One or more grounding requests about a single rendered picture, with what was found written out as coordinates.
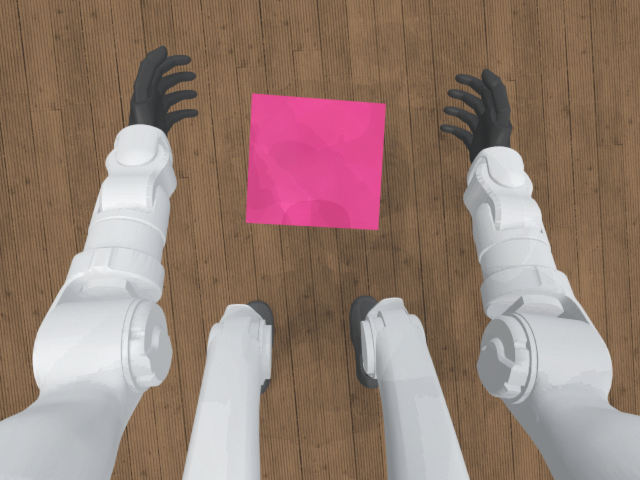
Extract carton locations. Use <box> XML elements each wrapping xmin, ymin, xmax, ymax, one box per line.
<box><xmin>246</xmin><ymin>93</ymin><xmax>386</xmax><ymax>230</ymax></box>

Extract robot left foot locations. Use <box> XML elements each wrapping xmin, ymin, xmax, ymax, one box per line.
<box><xmin>247</xmin><ymin>301</ymin><xmax>274</xmax><ymax>395</ymax></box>

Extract robot right forearm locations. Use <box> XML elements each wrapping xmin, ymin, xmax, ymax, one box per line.
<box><xmin>463</xmin><ymin>146</ymin><xmax>613</xmax><ymax>394</ymax></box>

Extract robot right upper arm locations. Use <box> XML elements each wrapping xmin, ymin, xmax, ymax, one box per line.
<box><xmin>477</xmin><ymin>312</ymin><xmax>640</xmax><ymax>480</ymax></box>

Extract left robot hand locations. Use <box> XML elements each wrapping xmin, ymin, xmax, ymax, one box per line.
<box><xmin>128</xmin><ymin>46</ymin><xmax>198</xmax><ymax>137</ymax></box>

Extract right robot hand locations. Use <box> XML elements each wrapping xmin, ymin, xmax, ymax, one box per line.
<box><xmin>440</xmin><ymin>69</ymin><xmax>512</xmax><ymax>164</ymax></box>

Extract robot left upper arm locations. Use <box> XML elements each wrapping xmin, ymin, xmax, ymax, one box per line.
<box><xmin>0</xmin><ymin>297</ymin><xmax>172</xmax><ymax>480</ymax></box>

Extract robot left forearm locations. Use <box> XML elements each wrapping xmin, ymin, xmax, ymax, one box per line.
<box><xmin>33</xmin><ymin>124</ymin><xmax>177</xmax><ymax>389</ymax></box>

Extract robot right shin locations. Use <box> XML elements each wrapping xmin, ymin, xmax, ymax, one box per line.
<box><xmin>363</xmin><ymin>298</ymin><xmax>426</xmax><ymax>377</ymax></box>

